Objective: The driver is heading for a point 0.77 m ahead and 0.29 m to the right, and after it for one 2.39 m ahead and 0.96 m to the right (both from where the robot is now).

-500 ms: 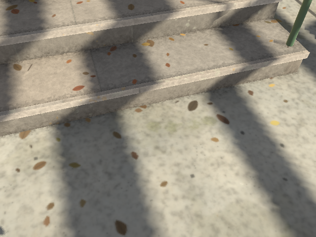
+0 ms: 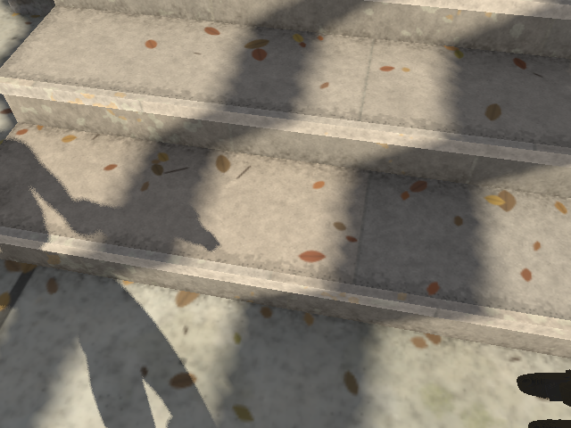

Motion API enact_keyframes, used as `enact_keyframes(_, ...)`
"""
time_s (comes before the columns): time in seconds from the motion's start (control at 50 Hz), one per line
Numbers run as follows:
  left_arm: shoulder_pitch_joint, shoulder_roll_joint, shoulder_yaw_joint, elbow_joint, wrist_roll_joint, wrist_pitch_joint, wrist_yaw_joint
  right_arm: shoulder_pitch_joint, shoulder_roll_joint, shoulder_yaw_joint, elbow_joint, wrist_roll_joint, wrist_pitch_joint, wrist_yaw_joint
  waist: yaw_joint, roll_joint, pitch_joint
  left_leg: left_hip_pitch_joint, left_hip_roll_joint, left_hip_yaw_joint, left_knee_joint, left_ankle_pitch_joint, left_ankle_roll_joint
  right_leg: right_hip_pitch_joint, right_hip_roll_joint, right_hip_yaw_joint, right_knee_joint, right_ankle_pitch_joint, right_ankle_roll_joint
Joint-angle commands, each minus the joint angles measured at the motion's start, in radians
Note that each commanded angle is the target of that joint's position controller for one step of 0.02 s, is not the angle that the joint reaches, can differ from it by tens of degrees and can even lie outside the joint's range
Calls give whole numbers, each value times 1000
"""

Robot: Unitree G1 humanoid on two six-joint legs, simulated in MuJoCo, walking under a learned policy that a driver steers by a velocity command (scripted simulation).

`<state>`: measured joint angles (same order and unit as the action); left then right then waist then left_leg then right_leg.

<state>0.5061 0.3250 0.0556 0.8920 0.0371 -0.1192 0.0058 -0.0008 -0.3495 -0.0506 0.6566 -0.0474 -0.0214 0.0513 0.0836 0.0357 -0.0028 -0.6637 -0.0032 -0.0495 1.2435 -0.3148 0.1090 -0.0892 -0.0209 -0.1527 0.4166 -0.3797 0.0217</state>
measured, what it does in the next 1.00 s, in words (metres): climbs, turning right: left foot, then right foot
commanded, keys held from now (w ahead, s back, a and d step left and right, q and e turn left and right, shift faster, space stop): w+e+shift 0.46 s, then e+shift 0.48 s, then q+shift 0.06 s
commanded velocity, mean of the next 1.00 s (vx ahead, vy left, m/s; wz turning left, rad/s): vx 0.67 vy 0.00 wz -0.70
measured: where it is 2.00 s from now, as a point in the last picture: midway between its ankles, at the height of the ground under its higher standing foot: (365, 261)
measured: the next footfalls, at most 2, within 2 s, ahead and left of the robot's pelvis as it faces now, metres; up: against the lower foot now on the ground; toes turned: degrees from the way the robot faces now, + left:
left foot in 0.16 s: +0.33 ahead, +0.10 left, +0.00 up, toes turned -3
right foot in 0.56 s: +0.60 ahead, -0.12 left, +0.00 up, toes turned -27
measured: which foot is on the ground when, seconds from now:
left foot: up 0.00-0.14, down 0.16-0.54, up 0.56-0.86, down 0.88-1.00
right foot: down 0.00-0.16, up 0.18-0.54, down 0.56-0.88, up 0.90-1.00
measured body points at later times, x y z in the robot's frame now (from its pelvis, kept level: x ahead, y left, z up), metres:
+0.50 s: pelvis +0.45 -0.01 -0.01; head +0.48 -0.03 +0.44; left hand +0.73 +0.17 -0.09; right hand +0.35 -0.28 -0.14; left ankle +0.30 +0.11 -0.72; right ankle +0.58 -0.13 -0.68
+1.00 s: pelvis +0.77 -0.08 +0.10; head +0.81 -0.10 +0.55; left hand +1.07 +0.03 -0.01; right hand +0.76 -0.38 +0.02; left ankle +0.92 -0.09 -0.56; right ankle +0.60 -0.10 -0.46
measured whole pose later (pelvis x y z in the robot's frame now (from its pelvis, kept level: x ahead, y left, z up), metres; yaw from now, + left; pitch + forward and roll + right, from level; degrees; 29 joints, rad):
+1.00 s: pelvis +0.77 -0.08 +0.10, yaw -47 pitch +1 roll -1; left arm 0.18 0.32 0.11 0.69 0.06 -0.01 -0.01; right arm 0.08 -0.16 0.01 0.56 -0.03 0.01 -0.08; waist 0.04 -0.03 0.07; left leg -0.71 0.05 0.05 1.05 -0.35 0.03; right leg -0.53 0.16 0.13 1.55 -0.28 -0.01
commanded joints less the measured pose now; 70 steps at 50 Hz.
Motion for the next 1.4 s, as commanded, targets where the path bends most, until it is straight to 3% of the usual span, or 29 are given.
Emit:
enact_keyframes(0.02, -115, 58, -6, -48, -20, -19, -8, -73, 32, 49, -114, -8, -22, 37, -124, -83, 121, -12, 47, 18, -418, 143, -20, -71, -179, 204, -332, 387, -152)
enact_keyframes(0.06, -79, 123, 7, -24, -32, -16, -24, -84, 36, 58, -91, -1, -31, 50, -109, -92, 108, 332, -21, 149, -539, 240, -30, -217, -173, 166, -398, 612, -177)
enact_keyframes(0.12, -89, 211, 23, -6, -42, -12, -25, 237, -66, 14, 27, -10, -35, 1, -284, -108, -86, 718, -72, 110, -616, 196, -9, -151, -165, 113, 50, 1115, -143)
enact_keyframes(0.14, -91, 199, 20, -5, -44, -7, -21, 387, -121, -11, 74, -23, -38, -21, -359, -119, -157, 921, 2, 45, -640, 169, -12, -275, -116, 123, 314, 916, -127)
enact_keyframes(0.16, -65, 56, -7, -24, -23, 2, -23, 472, -203, -30, 99, -46, -47, -43, -312, 79, -242, 1064, 254, -228, -677, -90, -28, -453, -6, 148, 707, 40, -123)
enact_keyframes(0.18, 49, 3, -17, -71, -70, 12, -12, 461, -248, -37, 72, -50, -48, -56, -222, 214, -391, 1086, 481, -681, -873, -200, 10, -592, 43, 245, 999, -87, -132)
enact_keyframes(0.2, -33, 79, 0, -76, -64, 26, -9, 365, -177, -35, 69, -17, -42, -56, -204, 102, -264, 951, 423, -643, -965, -308, 18, -660, -10, 247, 998, 49, -136)
enact_keyframes(0.24, -84, 40, -6, -52, -46, 41, -24, 232, -55, -10, 80, -5, -61, -50, -118, 40, -24, 687, 321, -362, -1007, -85, 34, -632, -76, 224, 905, 152, -118)
enact_keyframes(0.36, -272, -36, -15, -108, -15, 96, -55, 278, 49, 13, 166, 34, -117, -41, -46, 41, 79, 561, 225, 91, -1099, 518, -35, -646, -115, 168, 792, 259, -100)
enact_keyframes(0.42, -416, -54, -38, -173, -26, 85, -69, 213, 21, 13, 156, 30, -125, -49, -32, 46, 96, 498, 140, 280, -1111, 741, -86, -524, -57, 76, 500, 430, -123)
enact_keyframes(0.5, -179, 9, -28, -134, 1, 118, -44, 165, -93, -6, 129, 23, -121, -89, 126, 85, -75, 626, 247, 297, -732, 1580, -104, -235, 50, -38, 507, 315, -208)
enact_keyframes(0.52, -152, 60, -10, -119, 11, 110, -29, 208, -98, -8, 110, 35, -88, -86, 106, -48, -94, 607, 212, 293, -468, 1674, -89, -154, 152, -117, 434, 180, -208)
enact_keyframes(0.54, 33, 89, 15, -71, 23, 95, -33, 165, -120, -8, 84, 44, -81, -78, 202, -99, -171, 448, 210, 259, -128, 1450, -105, 149, 130, -40, 204, 455, -246)
enact_keyframes(0.56, 90, 104, 44, -42, -35, 83, -15, 34, -114, -17, 88, 65, -61, -45, 283, -306, -69, 181, -36, 308, 353, 225, -141, 282, 76, 56, -174, 744, -288)
enact_keyframes(0.58, 17, 288, 73, -41, -5, 95, -6, 165, -30, 14, -4, 30, -83, -55, 55, -338, -20, -261, -65, 189, 702, -224, -181, 506, -151, 372, 153, 1672, -356)
enact_keyframes(0.6, 61, 323, 89, -80, -10, 91, 2, 155, -4, 34, -57, 19, -86, -71, 82, -97, -274, -367, -41, 30, 789, -159, -177, 678, -317, 577, 109, 1688, -493)
enact_keyframes(0.66, -55, 162, 40, -83, -17, 100, 24, 86, 70, 69, -111, -15, -63, -74, -61, 42, -55, -492, 19, 4, 836, -194, -128, 262, -201, 570, -18, 891, -362)
enact_keyframes(0.76, -79, 117, 13, -46, -12, 48, 25, -252, 194, 120, -387, -28, 0, -111, -91, -25, 65, -535, 37, 15, 757, -363, -73, -214, -111, 504, -196, 741, -256)
enact_keyframes(0.8, -160, 126, 23, -95, -28, 76, 30, -151, 143, 105, -352, -24, 6, -102, -126, 48, -58, -66, 13, 157, 334, -168, -74, -347, -10, 356, -277, 1178, -227)
enact_keyframes(0.84, -259, 232, 75, -166, -39, 52, 7, 109, 118, 85, -294, 11, 35, -125, -222, -155, -276, 401, -66, 124, 42, -79, -81, -300, -31, 375, -98, 1756, -172)
enact_keyframes(0.88, -384, 246, 109, -188, -75, 24, -14, 468, 44, 26, -170, 22, 38, -142, -400, -132, -449, 648, -21, -51, -361, 97, -45, -156, -13, 404, 344, 1526, -91)
enact_keyframes(0.9, -415, 46, 73, -231, -37, 24, -34, 420, -46, 4, -136, 9, 25, -135, -318, 308, -360, 669, 211, -348, -608, 522, 53, -364, 248, 303, 867, 22, -35)
enact_keyframes(0.92, -171, -26, 55, -269, -15, 39, -31, 230, -74, -7, -199, -1, 22, -130, -130, 402, -495, 579, 454, -717, -758, 766, 147, -482, 273, 421, 1268, -87, -10)
enact_keyframes(0.98, -206, -56, 39, -284, 48, 120, -9, 8, 182, 46, -165, 28, 19, -128, 26, 58, -58, 216, 274, -447, -698, 12, 67, -659, 118, 271, 1335, 81, -23)
enact_keyframes(1.02, -212, -108, 7, -286, 29, 142, 0, 121, 163, 28, -70, 10, -2, -122, 4, 11, 29, 127, 201, -273, -714, -25, 43, -685, 142, 295, 1354, 115, -39)
enact_keyframes(1.06, -235, -159, -20, -312, 16, 130, 12, 233, 117, 5, 25, -4, -27, -97, 3, 44, 7, 201, 174, -189, -727, 189, 46, -745, 165, 339, 1335, 112, -42)
enact_keyframes(1.16, -290, -45, -12, -325, 24, 142, -4, 211, 54, -26, 40, 24, -20, -83, 8, 14, -132, 383, 143, -156, -760, 617, 149, -696, 95, 151, 1070, 106, 48)
enact_keyframes(1.24, -443, -118, -48, -385, -21, 162, 0, 270, -2, -57, -30, -1, 28, -120, -108, 95, -149, 393, 146, -229, -846, 303, 88, -516, 69, 125, 632, 16, 30)
enact_keyframes(1.4, -298, -103, -32, -361, -35, 109, 43, 229, 7, -87, -94, 23, 73, -92, -76, 107, -89, 245, 81, -371, -746, 143, 20, -154, 92, 158, 35, 71, -30)
Keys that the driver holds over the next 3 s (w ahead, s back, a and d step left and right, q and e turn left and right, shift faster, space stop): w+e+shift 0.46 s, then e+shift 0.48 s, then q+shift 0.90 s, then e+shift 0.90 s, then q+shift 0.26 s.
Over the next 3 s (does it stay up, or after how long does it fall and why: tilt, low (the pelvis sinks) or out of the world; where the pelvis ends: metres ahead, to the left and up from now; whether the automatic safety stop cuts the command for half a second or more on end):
stays up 0.83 -0.09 0.17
